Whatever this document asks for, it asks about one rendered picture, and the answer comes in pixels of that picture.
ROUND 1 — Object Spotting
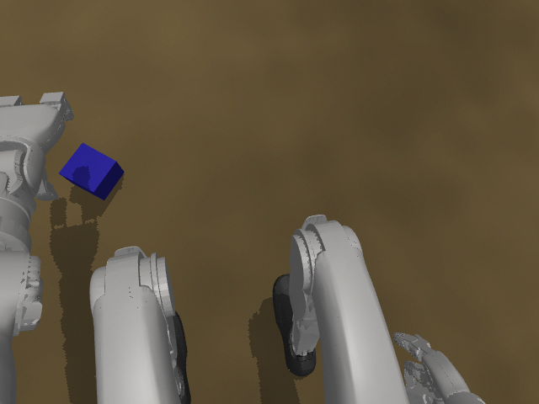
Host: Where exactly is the right robot foot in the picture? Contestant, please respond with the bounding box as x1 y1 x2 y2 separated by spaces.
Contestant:
273 274 316 376

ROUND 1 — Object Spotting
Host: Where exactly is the right robot hand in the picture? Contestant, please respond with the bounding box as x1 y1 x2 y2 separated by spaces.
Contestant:
392 332 470 404

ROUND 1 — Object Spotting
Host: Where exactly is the cube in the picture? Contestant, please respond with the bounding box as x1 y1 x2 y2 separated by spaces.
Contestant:
59 143 124 200

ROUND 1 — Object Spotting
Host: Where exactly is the left robot hand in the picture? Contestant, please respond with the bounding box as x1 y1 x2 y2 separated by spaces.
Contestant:
0 92 74 201

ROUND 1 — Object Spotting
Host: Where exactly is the left robot foot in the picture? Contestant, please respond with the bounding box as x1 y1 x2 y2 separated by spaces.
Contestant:
173 311 191 404

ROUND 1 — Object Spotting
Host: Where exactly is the left robot arm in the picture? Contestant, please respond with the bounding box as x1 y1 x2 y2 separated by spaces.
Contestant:
0 136 46 404

